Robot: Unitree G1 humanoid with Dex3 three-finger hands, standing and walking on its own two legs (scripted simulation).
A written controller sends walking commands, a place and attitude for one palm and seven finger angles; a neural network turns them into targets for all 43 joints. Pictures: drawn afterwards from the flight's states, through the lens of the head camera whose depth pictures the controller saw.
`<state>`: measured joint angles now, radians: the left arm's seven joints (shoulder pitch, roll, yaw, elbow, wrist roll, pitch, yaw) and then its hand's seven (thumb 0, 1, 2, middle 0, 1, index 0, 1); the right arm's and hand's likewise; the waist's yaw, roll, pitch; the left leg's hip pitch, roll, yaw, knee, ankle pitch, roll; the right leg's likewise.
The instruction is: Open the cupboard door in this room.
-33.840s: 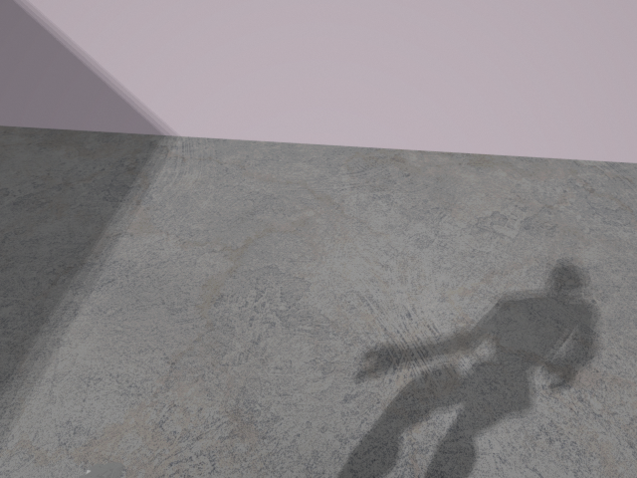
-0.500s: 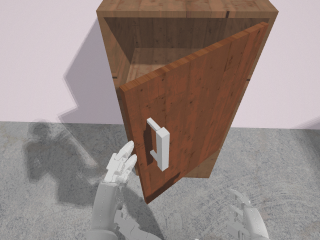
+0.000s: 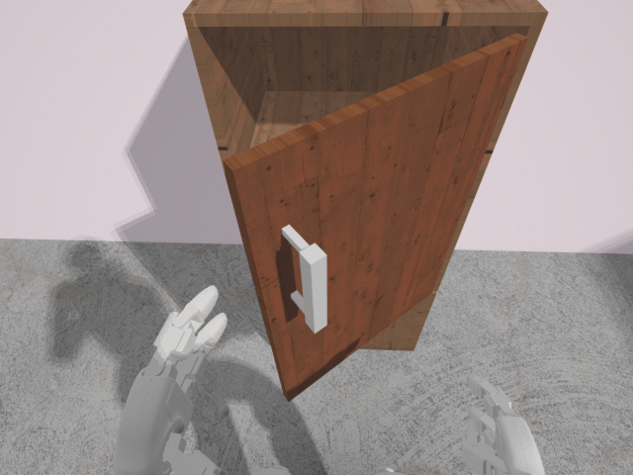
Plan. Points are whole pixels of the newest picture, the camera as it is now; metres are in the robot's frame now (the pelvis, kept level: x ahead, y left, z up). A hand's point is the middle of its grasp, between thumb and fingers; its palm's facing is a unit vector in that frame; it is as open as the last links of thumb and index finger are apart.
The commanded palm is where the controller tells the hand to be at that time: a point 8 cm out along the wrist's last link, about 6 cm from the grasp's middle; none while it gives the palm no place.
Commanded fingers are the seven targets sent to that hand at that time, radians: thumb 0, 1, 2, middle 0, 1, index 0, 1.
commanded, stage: draw the hand back to the body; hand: left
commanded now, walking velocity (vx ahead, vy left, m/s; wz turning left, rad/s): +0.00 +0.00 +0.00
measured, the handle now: (304, 281) +0.32 +0.04 +0.10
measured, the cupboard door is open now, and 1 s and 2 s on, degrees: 40 40 40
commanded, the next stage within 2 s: step back with the hand held close in 1.46 s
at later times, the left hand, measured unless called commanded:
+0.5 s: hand (116, 378) +0.18 +0.18 +0.16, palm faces +0.11 -0.97 -0.24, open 15.6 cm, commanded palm +0.14 +0.24 +0.18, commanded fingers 0.00 -0.08 0.48 -0.17 -0.30 -0.17 -0.30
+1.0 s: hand out of the picture +0.21 +0.27 +0.22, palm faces +0.38 -0.84 -0.38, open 10.1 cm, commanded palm +0.16 +0.32 +0.24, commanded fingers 0.00 0.80 0.86 -0.20 -0.30 -0.20 -0.30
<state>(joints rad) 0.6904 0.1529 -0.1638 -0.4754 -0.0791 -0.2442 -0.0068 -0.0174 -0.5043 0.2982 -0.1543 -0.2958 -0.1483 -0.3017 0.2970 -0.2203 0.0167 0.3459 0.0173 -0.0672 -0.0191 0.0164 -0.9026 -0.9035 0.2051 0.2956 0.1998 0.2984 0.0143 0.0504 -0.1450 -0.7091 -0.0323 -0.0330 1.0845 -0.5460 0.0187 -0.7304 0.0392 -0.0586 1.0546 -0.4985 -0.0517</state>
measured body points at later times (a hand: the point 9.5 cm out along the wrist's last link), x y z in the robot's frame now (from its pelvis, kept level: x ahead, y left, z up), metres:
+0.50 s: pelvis +0.01 +0.02 +0.03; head -0.01 +0.01 +0.48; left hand +0.17 +0.24 +0.17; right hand +0.20 -0.20 -0.02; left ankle +0.00 +0.11 -0.67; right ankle +0.02 -0.09 -0.67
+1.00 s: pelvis +0.02 +0.03 +0.07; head +0.00 +0.02 +0.52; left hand +0.18 +0.31 +0.24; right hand +0.21 -0.18 +0.00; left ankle +0.00 +0.11 -0.67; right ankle +0.02 -0.09 -0.67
